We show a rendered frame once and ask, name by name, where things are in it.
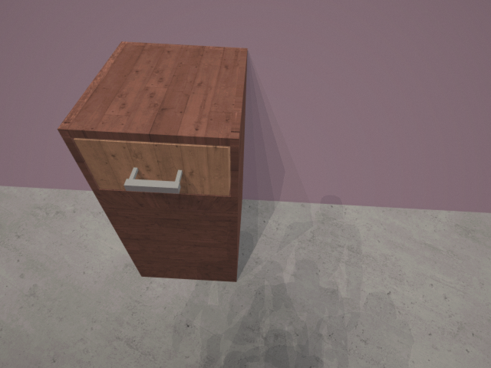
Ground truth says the drawer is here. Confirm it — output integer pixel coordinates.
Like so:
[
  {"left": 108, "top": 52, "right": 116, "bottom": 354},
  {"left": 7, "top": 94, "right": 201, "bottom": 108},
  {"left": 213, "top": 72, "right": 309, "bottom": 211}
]
[{"left": 74, "top": 138, "right": 231, "bottom": 196}]

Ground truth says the cabinet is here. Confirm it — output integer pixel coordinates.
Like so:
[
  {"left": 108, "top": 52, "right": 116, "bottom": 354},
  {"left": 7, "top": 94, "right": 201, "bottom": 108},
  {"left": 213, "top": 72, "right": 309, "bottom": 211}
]
[{"left": 58, "top": 41, "right": 248, "bottom": 282}]

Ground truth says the handle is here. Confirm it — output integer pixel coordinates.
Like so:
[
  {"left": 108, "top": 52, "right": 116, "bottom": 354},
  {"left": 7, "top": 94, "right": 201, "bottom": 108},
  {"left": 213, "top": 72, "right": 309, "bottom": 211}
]
[{"left": 124, "top": 167, "right": 183, "bottom": 194}]

